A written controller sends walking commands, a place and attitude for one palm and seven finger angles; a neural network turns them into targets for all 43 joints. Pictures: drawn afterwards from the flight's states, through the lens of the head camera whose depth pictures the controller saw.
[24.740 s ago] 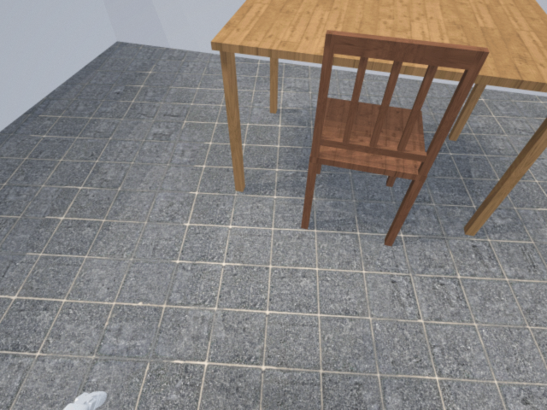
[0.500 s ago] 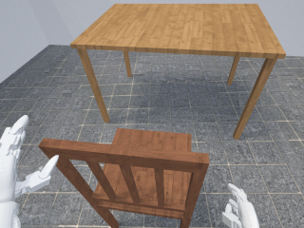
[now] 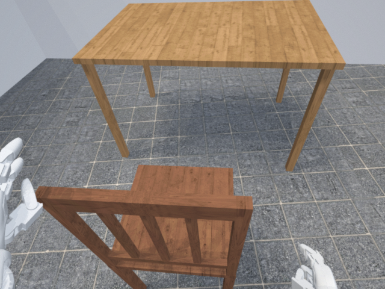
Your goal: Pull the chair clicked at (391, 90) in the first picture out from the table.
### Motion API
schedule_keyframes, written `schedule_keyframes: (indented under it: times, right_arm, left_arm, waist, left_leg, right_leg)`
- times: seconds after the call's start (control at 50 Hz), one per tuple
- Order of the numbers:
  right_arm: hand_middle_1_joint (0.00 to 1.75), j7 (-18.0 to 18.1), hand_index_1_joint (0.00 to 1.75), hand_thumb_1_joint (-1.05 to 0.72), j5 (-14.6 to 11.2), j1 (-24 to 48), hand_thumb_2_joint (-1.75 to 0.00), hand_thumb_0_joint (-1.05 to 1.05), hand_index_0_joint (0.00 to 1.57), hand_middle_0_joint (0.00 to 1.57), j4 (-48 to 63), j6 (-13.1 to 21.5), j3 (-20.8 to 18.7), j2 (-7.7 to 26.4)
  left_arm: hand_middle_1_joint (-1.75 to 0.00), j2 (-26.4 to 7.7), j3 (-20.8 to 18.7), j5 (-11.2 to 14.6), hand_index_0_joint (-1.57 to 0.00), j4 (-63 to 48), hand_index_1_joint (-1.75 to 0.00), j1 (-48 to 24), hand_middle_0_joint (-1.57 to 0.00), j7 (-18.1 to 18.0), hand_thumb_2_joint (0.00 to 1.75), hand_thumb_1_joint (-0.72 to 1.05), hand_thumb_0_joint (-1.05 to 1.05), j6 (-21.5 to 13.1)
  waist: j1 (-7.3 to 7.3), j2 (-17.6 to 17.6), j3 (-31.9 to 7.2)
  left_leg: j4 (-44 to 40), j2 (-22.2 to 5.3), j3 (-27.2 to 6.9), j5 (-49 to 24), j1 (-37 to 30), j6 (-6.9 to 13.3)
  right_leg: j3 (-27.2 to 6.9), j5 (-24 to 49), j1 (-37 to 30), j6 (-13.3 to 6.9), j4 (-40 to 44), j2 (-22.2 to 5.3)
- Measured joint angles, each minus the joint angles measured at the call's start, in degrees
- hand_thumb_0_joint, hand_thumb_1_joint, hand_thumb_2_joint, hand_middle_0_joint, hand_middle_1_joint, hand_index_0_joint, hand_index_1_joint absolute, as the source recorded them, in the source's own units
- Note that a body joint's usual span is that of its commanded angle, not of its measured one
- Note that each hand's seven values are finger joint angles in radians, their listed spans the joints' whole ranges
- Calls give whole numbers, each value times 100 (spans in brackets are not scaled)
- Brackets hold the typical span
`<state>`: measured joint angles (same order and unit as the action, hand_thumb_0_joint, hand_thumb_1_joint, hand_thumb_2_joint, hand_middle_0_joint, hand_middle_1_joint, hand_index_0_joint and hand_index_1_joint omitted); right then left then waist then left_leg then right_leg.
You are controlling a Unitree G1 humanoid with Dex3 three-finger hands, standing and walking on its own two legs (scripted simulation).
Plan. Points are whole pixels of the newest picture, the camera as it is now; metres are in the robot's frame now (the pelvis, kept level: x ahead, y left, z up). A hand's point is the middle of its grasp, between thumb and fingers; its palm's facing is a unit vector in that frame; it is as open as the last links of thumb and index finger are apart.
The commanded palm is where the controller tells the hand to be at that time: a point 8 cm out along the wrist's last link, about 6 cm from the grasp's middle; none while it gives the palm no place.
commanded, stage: step back with the hand held close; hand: left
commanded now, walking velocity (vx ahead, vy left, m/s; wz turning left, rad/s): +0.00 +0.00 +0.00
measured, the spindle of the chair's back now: (157, 238) +0.25 +0.13 -0.10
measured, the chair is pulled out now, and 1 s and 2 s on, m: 0.62 0.62 0.62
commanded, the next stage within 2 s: stop stepping back and stand still in 1.74 s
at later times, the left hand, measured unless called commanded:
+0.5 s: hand (23, 229) +0.16 +0.27 +0.15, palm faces +0.35 -0.75 -0.56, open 7.4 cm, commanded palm +0.10 +0.31 +0.18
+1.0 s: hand out of the picture +0.08 +0.30 +0.17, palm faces +0.48 -0.71 -0.51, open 7.4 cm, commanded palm +0.02 +0.33 +0.18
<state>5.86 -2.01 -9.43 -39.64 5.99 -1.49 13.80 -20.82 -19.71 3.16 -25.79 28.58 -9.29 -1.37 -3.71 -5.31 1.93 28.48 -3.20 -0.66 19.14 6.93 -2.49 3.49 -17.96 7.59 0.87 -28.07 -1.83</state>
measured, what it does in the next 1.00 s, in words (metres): shifts its weight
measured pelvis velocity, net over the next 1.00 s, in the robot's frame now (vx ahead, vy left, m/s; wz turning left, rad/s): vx -0.12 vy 0.03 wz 0.01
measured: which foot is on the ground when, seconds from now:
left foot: down 0.00-1.00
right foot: down 0.00-1.00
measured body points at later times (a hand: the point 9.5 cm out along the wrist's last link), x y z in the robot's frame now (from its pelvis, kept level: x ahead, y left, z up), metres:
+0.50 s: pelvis -0.05 +0.02 +0.00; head -0.01 -0.01 +0.45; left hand +0.13 +0.31 +0.18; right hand +0.12 -0.23 -0.10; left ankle -0.04 +0.15 -0.74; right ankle -0.03 -0.13 -0.74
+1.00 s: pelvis -0.12 +0.03 -0.02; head -0.09 +0.03 +0.43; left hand +0.05 +0.33 +0.19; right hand +0.05 -0.21 -0.10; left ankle -0.04 +0.15 -0.74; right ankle -0.03 -0.12 -0.74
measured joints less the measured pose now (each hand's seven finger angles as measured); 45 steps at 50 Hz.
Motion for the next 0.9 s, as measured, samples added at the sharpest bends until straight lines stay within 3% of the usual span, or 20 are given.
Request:
schedule_keyframes:
  times: [0.16,0.26,0.34,0.42,0.54,0.68,0.9]
  right_arm:
    - [30,-31,30,-91,3,87,-90,2,20,20,141,-69,84,-79]
    - [30,-95,30,-91,21,272,-90,1,20,20,419,-393,66,-70]
    - [30,-72,30,-91,5,317,-90,1,20,20,575,-604,-1,-73]
    - [30,-6,30,-91,-24,243,-90,1,20,20,608,-674,-55,-110]
    - [30,53,30,-91,-36,72,-90,1,20,20,522,-619,-53,-175]
    - [30,58,30,-91,-3,-62,-90,2,20,20,466,-472,-18,-139]
    - [30,42,30,-91,23,-281,-90,2,20,20,561,-141,64,-155]
  left_arm:
    - [-30,64,-34,41,-21,85,-30,-153,-22,78,90,89,1,-77]
    - [-30,-4,-296,-9,-21,163,-30,-145,-22,127,90,89,1,-302]
    - [-30,-81,-226,-45,-21,66,-30,151,-21,121,90,89,1,-284]
    - [-30,-221,-179,-44,-21,-136,-30,365,-22,91,90,89,1,-274]
    - [-30,-357,-336,-24,-22,-354,-30,442,-22,-31,90,89,1,-368]
    - [-30,-203,-340,-74,-21,-346,-30,365,-22,-167,90,89,1,-423]
    - [-30,-325,-516,-181,-21,-469,-30,242,-22,-234,90,89,1,-648]
  waist:
    - [-6,-29,5]
    - [149,-38,152]
    - [267,18,231]
    - [290,139,290]
    - [252,266,280]
    - [217,268,137]
    - [317,353,137]
  left_leg:
    - [3,3,27,-40,42,27]
    - [-113,30,138,-210,202,70]
    - [-200,103,240,-355,332,122]
    - [-151,151,269,-441,501,149]
    - [87,129,195,-507,802,141]
    - [429,69,134,-520,1175,169]
    - [685,78,31,-655,1524,251]
  right_leg:
    - [-27,78,29,15,53,0]
    - [-140,306,229,54,184,-19]
    - [-247,425,440,108,172,-87]
    - [-286,486,642,131,64,-134]
    - [-227,586,866,111,-66,-117]
    - [-183,760,1095,98,-127,-56]
    - [-167,579,1320,87,-283,-13]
